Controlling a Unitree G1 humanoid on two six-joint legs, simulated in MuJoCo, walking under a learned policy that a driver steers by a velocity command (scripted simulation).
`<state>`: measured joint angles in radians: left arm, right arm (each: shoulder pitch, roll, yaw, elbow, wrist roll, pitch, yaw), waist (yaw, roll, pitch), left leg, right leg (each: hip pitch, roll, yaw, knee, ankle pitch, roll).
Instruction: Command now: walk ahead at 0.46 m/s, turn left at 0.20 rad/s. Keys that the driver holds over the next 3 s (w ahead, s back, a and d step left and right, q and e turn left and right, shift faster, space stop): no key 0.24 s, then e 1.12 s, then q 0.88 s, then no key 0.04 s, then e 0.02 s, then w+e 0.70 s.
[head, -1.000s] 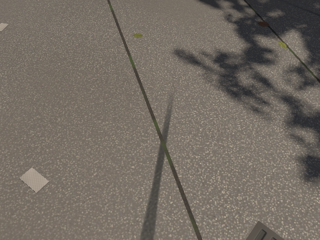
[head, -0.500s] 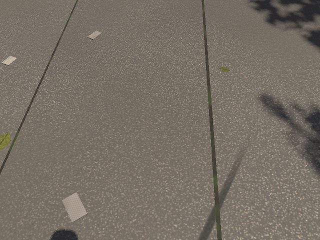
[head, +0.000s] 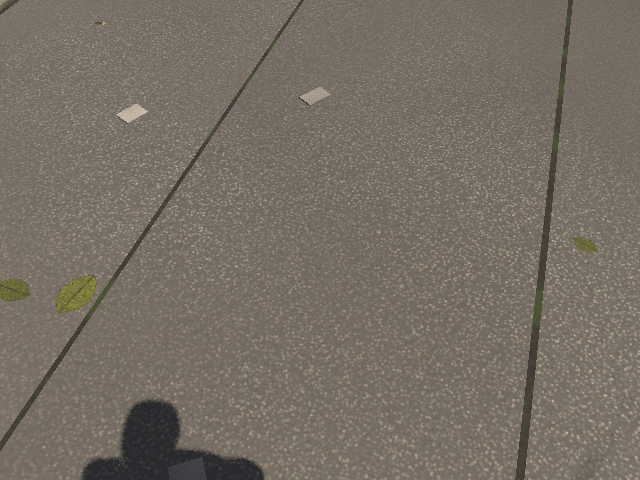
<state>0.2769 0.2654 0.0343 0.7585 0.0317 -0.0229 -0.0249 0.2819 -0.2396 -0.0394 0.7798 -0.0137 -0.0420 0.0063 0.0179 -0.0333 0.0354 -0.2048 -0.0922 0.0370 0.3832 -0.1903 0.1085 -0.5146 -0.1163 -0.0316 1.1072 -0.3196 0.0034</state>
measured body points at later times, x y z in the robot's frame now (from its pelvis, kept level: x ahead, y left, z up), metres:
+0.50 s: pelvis +0.17 -0.04 -0.01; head +0.21 -0.05 +0.44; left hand +0.26 +0.23 -0.13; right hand +0.26 -0.30 -0.15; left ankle +0.14 +0.10 -0.68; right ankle +0.26 -0.11 -0.74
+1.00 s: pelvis +0.17 +0.00 +0.00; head +0.20 +0.01 +0.45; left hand +0.37 +0.22 -0.13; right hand +0.17 -0.29 -0.10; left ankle +0.20 +0.09 -0.74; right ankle +0.11 -0.11 -0.68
